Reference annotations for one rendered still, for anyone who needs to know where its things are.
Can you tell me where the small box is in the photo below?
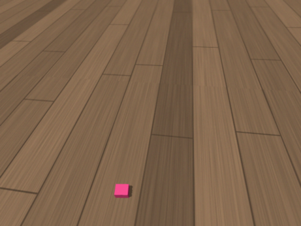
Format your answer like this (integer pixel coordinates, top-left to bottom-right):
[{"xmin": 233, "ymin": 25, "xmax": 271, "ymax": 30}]
[{"xmin": 114, "ymin": 184, "xmax": 130, "ymax": 198}]

